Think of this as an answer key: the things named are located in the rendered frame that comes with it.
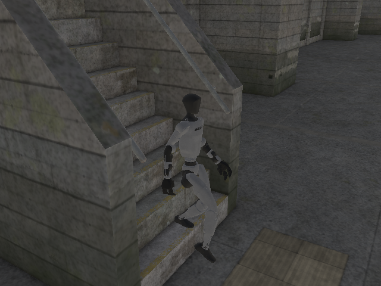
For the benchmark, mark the robot left upper arm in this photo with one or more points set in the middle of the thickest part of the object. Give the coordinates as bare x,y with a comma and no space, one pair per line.
203,141

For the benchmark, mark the robot left forearm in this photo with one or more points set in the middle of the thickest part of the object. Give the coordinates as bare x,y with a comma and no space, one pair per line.
211,154

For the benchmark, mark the robot head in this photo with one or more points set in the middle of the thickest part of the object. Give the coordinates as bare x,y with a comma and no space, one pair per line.
192,104

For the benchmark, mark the robot left hand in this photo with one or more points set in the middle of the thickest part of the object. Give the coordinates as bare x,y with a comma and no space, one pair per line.
222,166

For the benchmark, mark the robot right forearm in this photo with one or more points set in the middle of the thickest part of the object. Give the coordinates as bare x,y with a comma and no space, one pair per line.
168,163

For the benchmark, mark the robot right hand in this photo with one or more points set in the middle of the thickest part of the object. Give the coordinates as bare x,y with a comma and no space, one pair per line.
168,184

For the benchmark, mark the robot right upper arm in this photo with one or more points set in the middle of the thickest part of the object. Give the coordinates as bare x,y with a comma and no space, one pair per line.
180,129

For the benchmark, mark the robot left shin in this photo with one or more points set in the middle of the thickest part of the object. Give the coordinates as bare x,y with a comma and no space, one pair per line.
191,212

